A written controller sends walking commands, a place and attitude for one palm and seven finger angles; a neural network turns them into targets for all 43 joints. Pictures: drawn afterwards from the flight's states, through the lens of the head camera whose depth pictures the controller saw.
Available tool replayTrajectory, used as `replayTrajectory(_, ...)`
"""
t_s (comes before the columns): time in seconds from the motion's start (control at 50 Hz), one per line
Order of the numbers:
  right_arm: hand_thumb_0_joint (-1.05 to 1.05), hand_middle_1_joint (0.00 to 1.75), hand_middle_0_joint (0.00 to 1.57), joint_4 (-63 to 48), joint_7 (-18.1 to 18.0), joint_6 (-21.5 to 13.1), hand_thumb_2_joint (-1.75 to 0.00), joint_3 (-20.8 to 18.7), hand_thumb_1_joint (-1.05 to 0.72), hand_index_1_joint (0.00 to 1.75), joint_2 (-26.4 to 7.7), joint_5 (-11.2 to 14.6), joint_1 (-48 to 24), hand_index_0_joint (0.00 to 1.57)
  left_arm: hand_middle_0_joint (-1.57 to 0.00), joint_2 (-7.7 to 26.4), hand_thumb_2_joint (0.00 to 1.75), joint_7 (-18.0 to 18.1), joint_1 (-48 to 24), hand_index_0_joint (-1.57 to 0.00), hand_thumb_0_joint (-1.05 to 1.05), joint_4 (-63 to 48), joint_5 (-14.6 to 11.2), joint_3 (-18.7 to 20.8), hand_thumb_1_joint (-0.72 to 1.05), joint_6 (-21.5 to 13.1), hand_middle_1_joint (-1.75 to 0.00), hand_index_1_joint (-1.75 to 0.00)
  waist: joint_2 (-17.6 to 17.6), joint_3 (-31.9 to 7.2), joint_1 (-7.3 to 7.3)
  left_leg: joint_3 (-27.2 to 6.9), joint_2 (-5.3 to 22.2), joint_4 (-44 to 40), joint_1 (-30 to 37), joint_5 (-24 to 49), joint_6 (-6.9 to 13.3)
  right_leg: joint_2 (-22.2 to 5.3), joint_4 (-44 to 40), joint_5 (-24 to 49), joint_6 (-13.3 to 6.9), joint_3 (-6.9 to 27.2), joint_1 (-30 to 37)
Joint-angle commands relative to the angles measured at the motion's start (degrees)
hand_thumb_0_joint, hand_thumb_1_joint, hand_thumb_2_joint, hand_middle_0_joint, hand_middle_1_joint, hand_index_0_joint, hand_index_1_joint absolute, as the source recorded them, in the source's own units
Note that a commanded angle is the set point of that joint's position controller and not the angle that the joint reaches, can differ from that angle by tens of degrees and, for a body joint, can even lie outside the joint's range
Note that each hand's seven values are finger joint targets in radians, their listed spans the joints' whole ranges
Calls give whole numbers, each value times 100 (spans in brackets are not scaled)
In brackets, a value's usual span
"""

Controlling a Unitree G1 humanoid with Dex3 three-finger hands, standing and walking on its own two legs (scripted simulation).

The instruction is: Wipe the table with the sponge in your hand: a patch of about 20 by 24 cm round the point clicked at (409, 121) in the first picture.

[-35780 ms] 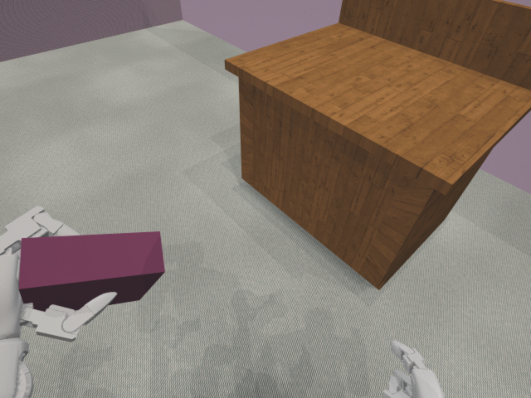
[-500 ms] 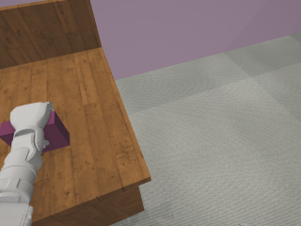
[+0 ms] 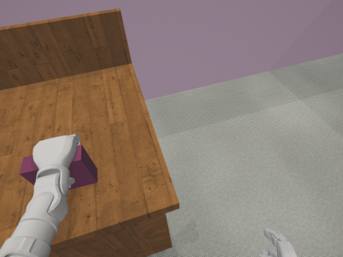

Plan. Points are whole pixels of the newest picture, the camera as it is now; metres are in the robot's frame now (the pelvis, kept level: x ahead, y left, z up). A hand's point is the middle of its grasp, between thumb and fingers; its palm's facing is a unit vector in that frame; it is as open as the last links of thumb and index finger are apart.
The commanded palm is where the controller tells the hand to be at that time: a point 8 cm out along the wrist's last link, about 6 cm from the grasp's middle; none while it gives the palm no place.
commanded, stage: wipe back along the middle lane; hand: left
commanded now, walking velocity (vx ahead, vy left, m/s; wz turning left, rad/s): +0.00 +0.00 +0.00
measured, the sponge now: (66, 174) +0.30 +0.33 -0.01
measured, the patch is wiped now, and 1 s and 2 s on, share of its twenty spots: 0.50 0.60 0.80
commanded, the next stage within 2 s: slide across to the third lane in 0.56 s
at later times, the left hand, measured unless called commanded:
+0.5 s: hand (68, 180) +0.26 +0.29 +0.04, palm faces -0.04 +0.01 -1.00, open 9.1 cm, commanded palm +0.22 +0.27 +0.07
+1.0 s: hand (78, 186) +0.25 +0.25 +0.04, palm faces -0.05 -0.01 -1.00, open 9.1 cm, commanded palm +0.22 +0.23 +0.08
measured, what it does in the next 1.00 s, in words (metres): stands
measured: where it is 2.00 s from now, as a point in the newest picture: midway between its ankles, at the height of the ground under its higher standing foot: outside the picture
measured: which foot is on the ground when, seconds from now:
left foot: down 0.00-1.00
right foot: down 0.00-1.00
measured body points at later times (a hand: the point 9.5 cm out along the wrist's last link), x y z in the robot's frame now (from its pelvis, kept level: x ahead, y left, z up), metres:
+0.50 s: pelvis +0.00 -0.02 +0.00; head +0.01 -0.06 +0.45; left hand +0.26 +0.28 +0.09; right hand +0.20 -0.26 -0.11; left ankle -0.04 +0.08 -0.73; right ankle -0.02 -0.12 -0.73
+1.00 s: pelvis +0.00 -0.03 +0.00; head +0.00 -0.07 +0.45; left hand +0.24 +0.25 +0.09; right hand +0.22 -0.25 -0.10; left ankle -0.04 +0.08 -0.73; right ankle -0.02 -0.12 -0.73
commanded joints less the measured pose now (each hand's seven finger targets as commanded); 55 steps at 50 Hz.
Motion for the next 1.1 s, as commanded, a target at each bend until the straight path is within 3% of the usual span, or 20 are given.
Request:
replayTrajectory(0.0,0,30,20,-778,-51,-255,-90,-230,-90,30,-781,-7,-584,20,-120,602,130,-139,-432,-120,0,-650,-131,137,10,49,-160,-160,-543,-929,-29,-324,205,-370,355,2357,-325,171,-161,1783,-346,66,878)
replayTrajectory(0.04,0,30,20,-757,-68,-284,-90,-193,-90,30,-762,-3,-596,20,-120,698,130,-126,-163,-120,0,-572,-139,244,10,73,-160,-160,-620,-774,8,-278,158,-381,248,2224,-289,172,-169,1839,-342,69,948)
replayTrajectory(0.14,0,30,20,-813,-50,-340,-90,-205,-90,30,-729,-20,-726,20,-120,381,130,-135,179,-120,0,-975,-175,37,10,118,-160,-160,-612,-759,35,-243,153,-410,327,2164,-260,162,-201,1861,-327,88,995)
replayTrajectory(0.2,0,30,20,-809,-58,-360,-90,-188,-90,30,-750,-39,-809,20,-120,609,130,-117,358,-120,0,-1115,-176,268,10,130,-160,-160,-627,-797,88,-239,136,-464,276,2097,-261,164,-225,1945,-348,186,1159)
replayTrajectory(0.24,0,30,20,-801,-72,-374,-90,-175,-90,30,-716,-27,-836,20,-120,419,130,-113,485,-120,0,-1123,-216,115,10,165,-160,-160,-719,-555,57,-199,107,-481,206,1894,-231,160,-261,1860,-320,154,1099)
replayTrajectory(0.36,0,30,20,-763,-121,-395,-90,-170,-90,30,-719,-32,-950,20,-120,555,130,-121,605,-120,0,-1233,-217,231,10,239,-160,-160,-787,-447,83,-149,57,-509,156,1688,-197,152,-326,1831,-296,240,1178)
replayTrajectory(0.4,0,30,20,-776,-136,-394,-90,-172,-90,30,-730,-46,-1004,20,-120,644,130,-143,542,-120,0,-1383,-203,293,10,250,-160,-160,-654,-546,99,-139,46,-540,216,1667,-198,152,-356,1801,-311,314,1241)
replayTrajectory(0.46,0,30,20,-811,-116,-461,-90,-162,-90,30,-683,-47,-1008,20,-120,331,130,-166,948,-120,0,-1469,-236,63,10,207,-160,-160,-648,-562,119,-132,33,-477,250,1805,-189,146,-293,2060,-306,277,1268)
replayTrajectory(0.5,0,30,20,-832,-93,-482,-90,-181,-90,30,-681,-66,-1037,20,-120,432,130,-157,1303,-120,0,-1615,-264,229,10,157,-160,-160,-675,-741,198,-140,25,-462,277,1933,-204,137,-246,2311,-307,351,1434)
replayTrajectory(0.58,0,30,20,-833,-59,-537,-90,-206,-90,30,-651,-71,-1056,20,-120,211,130,-100,1674,-120,0,-1878,-303,112,10,117,-160,-160,-818,-682,168,-116,25,-387,285,1990,-194,133,-199,2603,-281,369,1380)
replayTrajectory(0.6,0,30,20,-843,-47,-521,-90,-219,-90,30,-665,-73,-1078,20,-120,298,130,-88,1689,-120,0,-1974,-302,204,10,132,-160,-160,-770,-666,163,-134,37,-426,264,1946,-208,144,-213,2491,-291,419,1372)
replayTrajectory(0.64,0,30,20,-807,-81,-507,-90,-199,-90,30,-679,-72,-1111,20,-120,442,130,-41,1536,-120,0,-1974,-307,305,10,187,-160,-160,-837,-497,152,-110,28,-434,210,1763,-182,145,-247,2331,-268,392,1309)
replayTrajectory(0.68,0,30,20,-795,-122,-491,-90,-188,-90,30,-667,-68,-1193,20,-120,338,130,-21,1108,-120,0,-2033,-259,144,10,293,-160,-160,-805,-361,86,-104,16,-463,212,1625,-155,150,-327,2044,-258,379,1179)
replayTrajectory(0.7,0,30,20,-791,-137,-470,-90,-200,-90,30,-687,-75,-1210,20,-120,459,130,-7,754,-120,0,-2164,-223,208,10,343,-160,-160,-840,-416,43,-128,32,-499,262,1585,-154,175,-369,1856,-269,412,1160)
replayTrajectory(0.74,0,30,20,-788,-172,-488,-90,-182,-90,30,-654,-66,-1254,20,-120,353,130,-14,636,-120,0,-2127,-218,67,10,429,-160,-160,-734,-388,52,-118,20,-500,329,1549,-135,166,-387,1682,-266,313,1105)
replayTrajectory(0.8,0,30,20,-833,-191,-497,-90,-181,-90,30,-639,-95,-1301,20,-120,315,130,-74,393,-120,0,-2448,-177,-49,10,465,-160,-160,-553,-752,68,-134,10,-497,541,1763,-133,167,-364,1840,-286,332,1265)
replayTrajectory(0.86,0,30,20,-824,-189,-516,-90,-166,-90,30,-597,-106,-1281,20,-120,38,130,-150,379,-120,0,-2412,-177,-325,10,484,-160,-160,-633,-709,32,-129,8,-461,605,1826,-118,171,-349,1881,-279,250,1202)
replayTrajectory(0.9,0,30,20,-832,-183,-508,-90,-145,-90,30,-611,-110,-1280,20,-120,36,130,-196,168,-120,0,-2450,-150,-400,10,499,-160,-160,-635,-753,1,-147,17,-501,626,1785,-129,188,-376,1787,-287,286,1206)
replayTrajectory(1.0,0,30,20,-877,-118,-514,-90,-141,-90,30,-581,-111,-1287,20,-120,-162,130,-154,311,-120,0,-2515,-87,-517,10,499,-160,-160,-653,-815,79,-174,40,-507,655,1946,-168,203,-306,1888,-314,264,1219)
replayTrajectory(1.08,0,30,20,-837,-98,-474,-90,-117,-90,30,-569,-95,-1346,20,-120,-266,130,-50,-14,-120,0,-2351,-7,-631,10,638,-160,-160,-774,-605,41,-169,45,-512,587,1792,-173,201,-322,1731,-309,212,1065)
